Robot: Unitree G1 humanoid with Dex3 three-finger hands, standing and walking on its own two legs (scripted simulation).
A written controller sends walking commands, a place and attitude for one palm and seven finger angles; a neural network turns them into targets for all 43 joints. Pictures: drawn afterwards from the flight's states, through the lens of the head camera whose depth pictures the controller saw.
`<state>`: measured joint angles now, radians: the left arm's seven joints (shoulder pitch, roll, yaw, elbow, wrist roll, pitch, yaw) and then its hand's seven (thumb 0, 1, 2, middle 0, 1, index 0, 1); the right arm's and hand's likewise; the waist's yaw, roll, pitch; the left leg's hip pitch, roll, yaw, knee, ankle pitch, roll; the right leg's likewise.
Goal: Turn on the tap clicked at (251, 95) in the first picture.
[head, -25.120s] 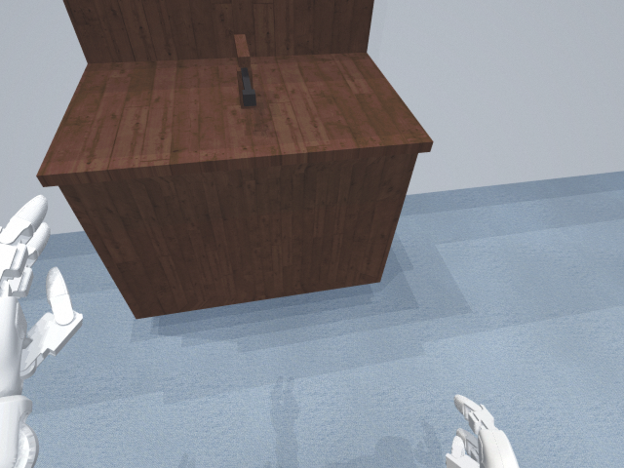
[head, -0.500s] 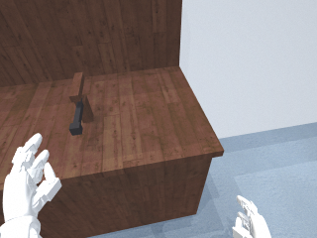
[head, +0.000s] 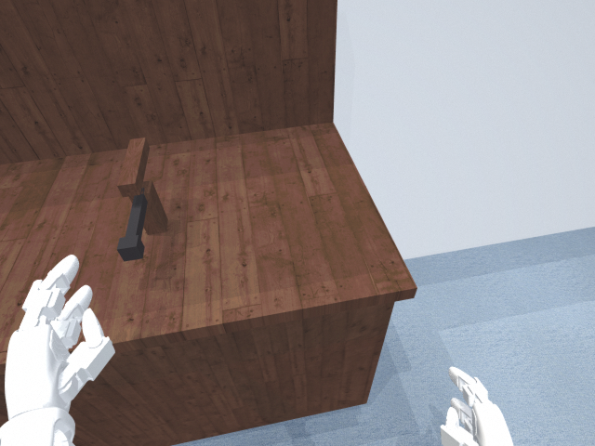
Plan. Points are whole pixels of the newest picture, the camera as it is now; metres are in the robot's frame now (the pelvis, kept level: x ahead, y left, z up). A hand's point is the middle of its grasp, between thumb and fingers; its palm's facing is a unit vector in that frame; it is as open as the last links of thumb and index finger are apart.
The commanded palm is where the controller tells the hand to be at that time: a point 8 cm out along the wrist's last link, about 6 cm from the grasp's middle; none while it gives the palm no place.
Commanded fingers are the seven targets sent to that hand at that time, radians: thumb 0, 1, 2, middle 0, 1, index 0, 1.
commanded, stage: reach beside the lever's end, fingers flat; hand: left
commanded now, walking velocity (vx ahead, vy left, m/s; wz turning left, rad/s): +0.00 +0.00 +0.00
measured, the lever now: (131, 248) +0.36 +0.30 +0.07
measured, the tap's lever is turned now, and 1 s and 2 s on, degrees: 0 0 0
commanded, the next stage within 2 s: none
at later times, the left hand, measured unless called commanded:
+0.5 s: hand (96, 325) +0.21 +0.26 +0.11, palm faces +0.48 -0.87 -0.11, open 7.4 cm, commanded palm +0.17 +0.30 +0.12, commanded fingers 0.00 0.90 0.90 -0.19 -0.27 -0.19 -0.27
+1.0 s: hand (98, 303) +0.25 +0.29 +0.10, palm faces +0.51 -0.85 -0.11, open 7.6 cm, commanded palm +0.21 +0.33 +0.10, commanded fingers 0.00 0.90 0.90 -0.17 -0.21 -0.17 -0.21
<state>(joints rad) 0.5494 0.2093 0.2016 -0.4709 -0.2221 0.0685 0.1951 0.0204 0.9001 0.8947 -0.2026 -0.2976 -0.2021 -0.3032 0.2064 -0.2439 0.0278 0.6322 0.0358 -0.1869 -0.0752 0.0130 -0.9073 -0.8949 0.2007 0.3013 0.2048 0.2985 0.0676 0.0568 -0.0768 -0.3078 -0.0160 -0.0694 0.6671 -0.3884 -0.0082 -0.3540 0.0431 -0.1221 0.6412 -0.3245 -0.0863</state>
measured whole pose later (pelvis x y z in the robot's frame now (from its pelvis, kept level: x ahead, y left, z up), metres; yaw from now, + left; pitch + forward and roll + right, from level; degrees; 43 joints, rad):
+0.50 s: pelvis -0.01 +0.02 +0.00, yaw +0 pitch +2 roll +0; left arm 0.38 0.21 0.22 -0.29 -0.21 0.01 0.21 0.02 0.90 0.89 -0.20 -0.29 -0.20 -0.29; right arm 0.19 -0.23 0.04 0.66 0.03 -0.18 -0.08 0.01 -0.91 -0.89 0.20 0.30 0.21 0.30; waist 0.05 0.04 -0.05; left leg -0.33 -0.04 -0.05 0.66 -0.36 0.02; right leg -0.37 0.02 -0.10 0.63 -0.29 -0.06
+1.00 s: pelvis -0.01 +0.03 +0.00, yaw -1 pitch +3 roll +0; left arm 0.20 0.23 0.28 -0.06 -0.20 -0.04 0.21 0.02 0.90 0.89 -0.18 -0.23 -0.18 -0.23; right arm 0.17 -0.23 0.03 0.68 0.03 -0.13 -0.09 0.01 -0.91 -0.89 0.20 0.30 0.21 0.30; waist 0.04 0.03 -0.05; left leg -0.34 -0.04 -0.04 0.65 -0.36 0.02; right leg -0.39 0.02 -0.09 0.62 -0.28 -0.05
